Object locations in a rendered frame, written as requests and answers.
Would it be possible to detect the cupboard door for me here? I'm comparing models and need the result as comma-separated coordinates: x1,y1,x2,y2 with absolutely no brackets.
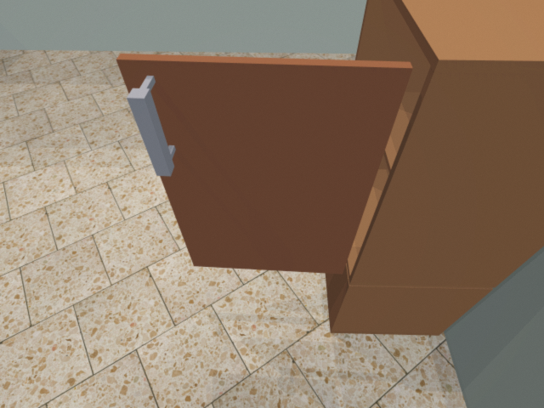
116,54,413,274

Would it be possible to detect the handle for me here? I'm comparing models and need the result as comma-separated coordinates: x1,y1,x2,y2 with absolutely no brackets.
127,76,176,176

